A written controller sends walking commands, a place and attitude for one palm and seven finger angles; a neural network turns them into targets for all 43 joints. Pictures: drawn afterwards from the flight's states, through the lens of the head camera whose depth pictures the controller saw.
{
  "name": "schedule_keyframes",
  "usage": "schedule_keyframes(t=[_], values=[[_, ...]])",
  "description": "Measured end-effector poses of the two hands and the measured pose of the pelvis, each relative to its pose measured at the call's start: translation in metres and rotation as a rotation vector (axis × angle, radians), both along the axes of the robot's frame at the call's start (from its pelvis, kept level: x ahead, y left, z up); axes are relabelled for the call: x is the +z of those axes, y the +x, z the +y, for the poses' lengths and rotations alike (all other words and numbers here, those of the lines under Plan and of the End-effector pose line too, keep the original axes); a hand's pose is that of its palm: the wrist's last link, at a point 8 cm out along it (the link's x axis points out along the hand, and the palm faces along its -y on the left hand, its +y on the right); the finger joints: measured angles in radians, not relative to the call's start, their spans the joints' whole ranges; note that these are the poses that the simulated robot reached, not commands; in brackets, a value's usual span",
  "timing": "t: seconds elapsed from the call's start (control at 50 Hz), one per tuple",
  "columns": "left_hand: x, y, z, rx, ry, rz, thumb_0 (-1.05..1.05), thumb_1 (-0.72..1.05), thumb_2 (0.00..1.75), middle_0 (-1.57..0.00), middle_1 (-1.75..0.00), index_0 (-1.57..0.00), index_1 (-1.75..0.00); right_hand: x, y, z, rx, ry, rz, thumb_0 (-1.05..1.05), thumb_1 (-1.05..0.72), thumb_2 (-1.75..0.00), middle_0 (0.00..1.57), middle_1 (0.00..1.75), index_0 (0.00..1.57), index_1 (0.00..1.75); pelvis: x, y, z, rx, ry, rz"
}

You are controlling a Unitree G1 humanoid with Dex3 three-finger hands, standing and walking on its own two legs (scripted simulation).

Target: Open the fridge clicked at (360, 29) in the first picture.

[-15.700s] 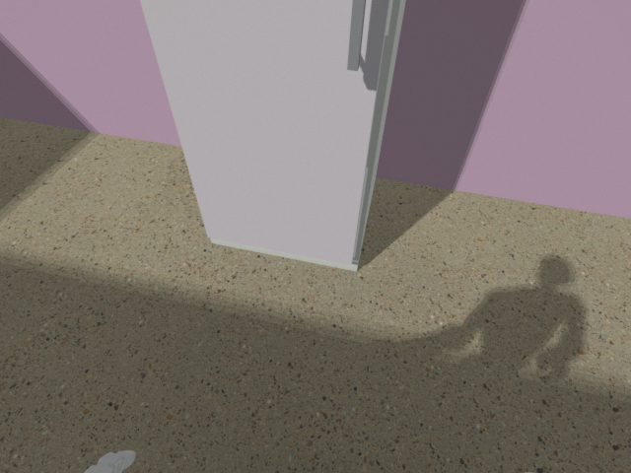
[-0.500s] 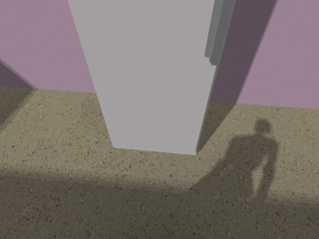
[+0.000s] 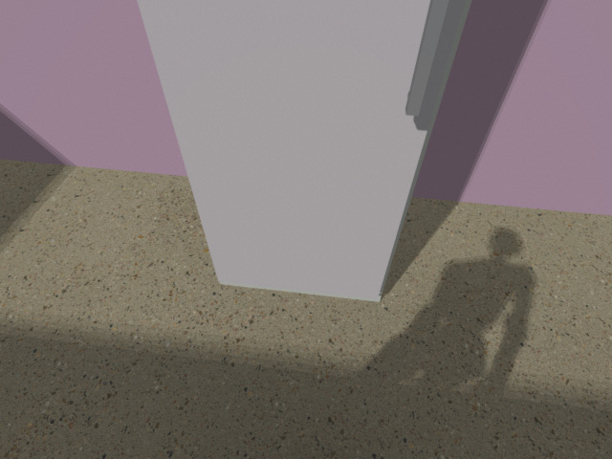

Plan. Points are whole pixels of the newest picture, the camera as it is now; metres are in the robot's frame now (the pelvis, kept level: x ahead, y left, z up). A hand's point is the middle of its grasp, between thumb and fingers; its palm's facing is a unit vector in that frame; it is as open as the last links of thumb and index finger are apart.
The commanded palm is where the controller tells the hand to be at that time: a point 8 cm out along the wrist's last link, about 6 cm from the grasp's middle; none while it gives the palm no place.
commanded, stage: look again from close up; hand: right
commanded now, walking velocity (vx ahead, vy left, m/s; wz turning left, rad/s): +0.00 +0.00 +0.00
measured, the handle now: (429, 31) +0.74 -0.16 +0.24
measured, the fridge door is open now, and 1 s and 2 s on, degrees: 0 0 0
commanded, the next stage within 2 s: shuffle to correct the standing spot in 0.48 s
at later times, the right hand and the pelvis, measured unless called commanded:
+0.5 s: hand out of the picture -0.03 -0.14 -0.17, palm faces +0.05 +0.99 -0.15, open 7.4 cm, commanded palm none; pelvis +0.02 +0.01 +0.00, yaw +0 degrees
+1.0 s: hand out of the picture -0.02 -0.16 -0.19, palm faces +0.08 +0.99 -0.09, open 7.4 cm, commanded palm none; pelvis +0.10 -0.03 -0.02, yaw +0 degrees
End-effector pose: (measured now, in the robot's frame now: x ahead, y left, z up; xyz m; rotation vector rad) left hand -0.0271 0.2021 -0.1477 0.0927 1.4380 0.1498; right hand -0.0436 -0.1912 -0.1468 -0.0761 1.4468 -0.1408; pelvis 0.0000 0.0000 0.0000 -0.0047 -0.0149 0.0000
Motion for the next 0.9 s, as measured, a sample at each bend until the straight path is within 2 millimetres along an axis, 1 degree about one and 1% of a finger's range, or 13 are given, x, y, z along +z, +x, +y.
schedule_keyframes(t=[0.12,0.24,0.46,0.66,0.72,0.76,0.82,0.86,0.9], values=[[0.0,0.009,0.004,-0.005,0.009,-0.007,0.02,0.92,0.9,-0.2,-0.3,-0.2,-0.3,0.0,0.01,0.002,0.003,0.0,-0.009,0.01,-0.91,-0.9,0.19,0.3,0.2,0.3,0.0,0.006,0.001,0.001,-0.002,-0.001],[0.001,0.017,0.009,-0.014,0.017,-0.014,0.02,0.92,0.9,-0.2,-0.3,-0.2,-0.3,0.0,0.014,0.001,0.001,-0.005,-0.005,0.01,-0.91,-0.9,0.19,0.3,0.2,0.3,0.0,0.01,0.002,0.0,-0.005,-0.002],[0.001,0.028,0.016,-0.024,0.026,-0.024,0.01,0.93,0.9,-0.2,-0.3,-0.2,-0.3,0.002,0.011,0.0,-0.003,-0.015,0.018,0.01,-0.91,-0.9,0.19,0.3,0.2,0.3,0.001,0.015,0.005,0.001,-0.007,-0.005],[0.0,0.033,0.019,-0.035,0.024,-0.026,0.01,0.92,0.9,-0.2,-0.3,-0.2,-0.3,0.001,0.01,0.002,-0.014,-0.017,0.023,0.01,-0.91,-0.9,0.19,0.3,0.2,0.3,0.0,0.018,0.008,-0.004,-0.008,-0.009],[-0.003,0.034,0.018,-0.036,0.018,-0.016,0.01,0.92,0.9,-0.2,-0.3,-0.2,-0.3,-0.003,0.007,0.003,-0.03,-0.008,0.03,0.01,-0.91,-0.9,0.19,0.3,0.2,0.3,-0.004,0.024,0.008,-0.01,-0.003,-0.01],[-0.005,0.037,0.017,-0.037,0.017,-0.006,0.01,0.92,0.9,-0.2,-0.3,-0.2,-0.3,-0.007,0.005,0.003,-0.049,-0.001,0.039,0.01,-0.91,-0.9,0.19,0.3,0.2,0.3,-0.007,0.032,0.008,-0.017,0.005,-0.009],[-0.005,0.05,0.015,-0.044,0.023,0.008,0.01,0.92,0.9,-0.2,-0.3,-0.2,-0.3,-0.013,0.002,0.002,-0.079,0.013,0.062,0.0,-0.91,-0.9,0.19,0.3,0.2,0.3,-0.012,0.049,0.003,-0.029,0.018,-0.005],[-0.004,0.068,0.013,-0.05,0.032,0.002,0.01,0.91,0.9,-0.2,-0.3,-0.2,-0.3,-0.016,0.0,0.0,-0.093,0.023,0.089,0.0,-0.91,-0.9,0.19,0.3,0.2,0.3,-0.014,0.061,-0.001,-0.032,0.019,-0.004],[-0.004,0.093,0.009,-0.058,0.047,-0.025,0.01,0.92,0.9,-0.2,-0.3,-0.2,-0.3,-0.018,0.0,-0.004,-0.098,0.036,0.129,0.0,-0.91,-0.9,0.2,0.3,0.2,0.3,-0.017,0.075,-0.008,-0.031,0.012,-0.005]])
